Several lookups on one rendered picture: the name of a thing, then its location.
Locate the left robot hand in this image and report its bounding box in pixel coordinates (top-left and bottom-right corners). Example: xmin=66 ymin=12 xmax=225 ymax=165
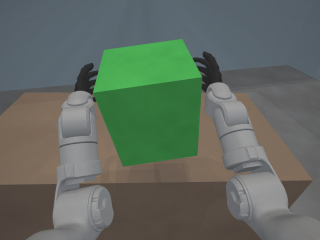
xmin=74 ymin=63 xmax=99 ymax=102

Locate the right robot hand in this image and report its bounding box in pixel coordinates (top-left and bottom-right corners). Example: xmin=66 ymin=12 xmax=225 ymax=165
xmin=192 ymin=51 xmax=223 ymax=93

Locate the carton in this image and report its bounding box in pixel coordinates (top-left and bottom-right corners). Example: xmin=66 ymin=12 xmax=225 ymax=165
xmin=93 ymin=39 xmax=203 ymax=167

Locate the robot left upper arm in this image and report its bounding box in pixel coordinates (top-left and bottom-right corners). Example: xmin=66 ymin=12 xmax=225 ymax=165
xmin=26 ymin=185 xmax=114 ymax=240

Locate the robot right upper arm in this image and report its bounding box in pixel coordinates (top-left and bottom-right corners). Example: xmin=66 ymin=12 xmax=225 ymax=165
xmin=226 ymin=171 xmax=320 ymax=240

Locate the pedestal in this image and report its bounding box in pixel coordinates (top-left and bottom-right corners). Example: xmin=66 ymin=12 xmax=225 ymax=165
xmin=0 ymin=92 xmax=313 ymax=240

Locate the robot right forearm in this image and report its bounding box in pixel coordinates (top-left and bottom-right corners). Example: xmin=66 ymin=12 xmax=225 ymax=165
xmin=204 ymin=82 xmax=289 ymax=205

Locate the robot left forearm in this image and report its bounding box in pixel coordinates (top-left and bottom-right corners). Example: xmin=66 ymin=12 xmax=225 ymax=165
xmin=52 ymin=91 xmax=103 ymax=225

